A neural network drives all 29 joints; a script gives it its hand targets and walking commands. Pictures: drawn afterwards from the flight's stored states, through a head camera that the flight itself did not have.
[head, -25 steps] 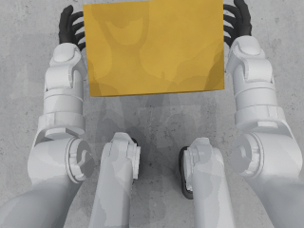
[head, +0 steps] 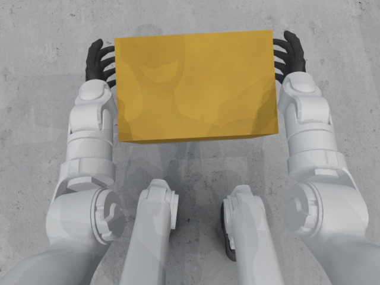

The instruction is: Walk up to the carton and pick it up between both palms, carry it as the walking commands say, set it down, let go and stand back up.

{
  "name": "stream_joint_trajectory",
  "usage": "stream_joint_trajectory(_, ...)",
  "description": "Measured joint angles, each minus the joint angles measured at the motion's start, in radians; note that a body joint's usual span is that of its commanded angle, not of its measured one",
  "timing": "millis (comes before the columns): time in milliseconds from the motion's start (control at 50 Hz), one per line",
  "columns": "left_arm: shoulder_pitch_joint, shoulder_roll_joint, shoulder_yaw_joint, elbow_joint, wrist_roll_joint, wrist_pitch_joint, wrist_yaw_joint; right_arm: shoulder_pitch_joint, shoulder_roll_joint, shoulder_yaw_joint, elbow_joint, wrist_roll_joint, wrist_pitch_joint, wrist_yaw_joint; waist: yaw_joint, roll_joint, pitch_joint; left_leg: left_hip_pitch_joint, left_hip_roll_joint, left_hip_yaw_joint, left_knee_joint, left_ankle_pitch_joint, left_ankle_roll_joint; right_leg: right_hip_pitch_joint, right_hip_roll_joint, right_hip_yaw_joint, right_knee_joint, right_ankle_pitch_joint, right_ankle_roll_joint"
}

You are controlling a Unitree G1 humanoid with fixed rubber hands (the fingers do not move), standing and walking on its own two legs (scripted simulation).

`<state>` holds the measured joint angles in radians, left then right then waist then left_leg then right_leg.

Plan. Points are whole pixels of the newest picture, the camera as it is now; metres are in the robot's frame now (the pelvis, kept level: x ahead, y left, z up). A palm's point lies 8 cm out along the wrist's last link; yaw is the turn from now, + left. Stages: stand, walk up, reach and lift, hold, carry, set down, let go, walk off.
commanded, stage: reach and lift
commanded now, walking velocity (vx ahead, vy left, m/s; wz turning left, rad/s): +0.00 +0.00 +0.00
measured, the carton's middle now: (194, 97) +0.49 +0.04 -0.16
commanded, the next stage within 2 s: none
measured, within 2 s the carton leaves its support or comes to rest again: neither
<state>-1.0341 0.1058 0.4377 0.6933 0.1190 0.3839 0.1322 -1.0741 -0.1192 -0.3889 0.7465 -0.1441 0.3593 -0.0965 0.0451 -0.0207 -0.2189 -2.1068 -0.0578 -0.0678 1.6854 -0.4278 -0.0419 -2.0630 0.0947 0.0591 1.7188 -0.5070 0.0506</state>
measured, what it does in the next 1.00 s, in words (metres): rises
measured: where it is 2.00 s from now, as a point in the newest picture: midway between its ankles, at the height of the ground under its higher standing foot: (197, 234)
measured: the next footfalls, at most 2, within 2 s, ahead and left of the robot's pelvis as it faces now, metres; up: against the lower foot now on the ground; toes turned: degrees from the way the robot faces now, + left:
none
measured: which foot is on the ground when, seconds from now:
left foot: down 0.00-1.00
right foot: down 0.00-1.00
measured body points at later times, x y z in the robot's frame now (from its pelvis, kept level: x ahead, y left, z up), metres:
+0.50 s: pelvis +0.02 +0.00 +0.06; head +0.25 +0.01 +0.45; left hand +0.48 +0.22 +0.00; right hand +0.51 -0.15 +0.00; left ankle +0.12 +0.13 -0.46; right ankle +0.10 -0.13 -0.46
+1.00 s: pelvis +0.04 +0.00 +0.13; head +0.23 +0.02 +0.54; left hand +0.46 +0.22 +0.08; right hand +0.49 -0.15 +0.08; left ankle +0.12 +0.13 -0.46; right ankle +0.10 -0.13 -0.46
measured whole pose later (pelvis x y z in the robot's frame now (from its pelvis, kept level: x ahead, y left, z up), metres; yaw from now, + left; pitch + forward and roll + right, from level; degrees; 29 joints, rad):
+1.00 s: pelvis +0.04 +0.00 +0.13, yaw +0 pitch +41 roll -1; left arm -0.71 0.00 0.44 0.60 0.16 0.37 0.07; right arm -0.74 -0.04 -0.41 0.66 -0.19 0.34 0.02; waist 0.05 -0.02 -0.31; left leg -1.57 -0.06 -0.09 1.24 -0.38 -0.03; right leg -1.53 0.09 0.09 1.25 -0.44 0.04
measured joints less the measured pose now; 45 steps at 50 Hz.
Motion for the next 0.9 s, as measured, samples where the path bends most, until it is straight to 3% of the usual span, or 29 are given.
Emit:
stream_joint_trajectory(560,0.174,-0.055,-0.006,-0.034,0.014,-0.014,-0.013,0.183,0.048,-0.01,-0.035,-0.026,-0.015,0.055,0.003,0.0,-0.08,0.272,0.0,-0.012,-0.222,0.009,0.006,0.272,0.001,0.013,-0.234,0.021,-0.008)
stream_joint_trajectory(900,0.291,-0.093,-0.004,-0.075,0.035,-0.016,-0.052,0.302,0.073,-0.016,-0.066,-0.04,-0.021,0.097,0.005,-0.003,-0.096,0.475,0.001,-0.017,-0.391,0.037,0.012,0.473,-0.004,0.025,-0.408,0.055,-0.012)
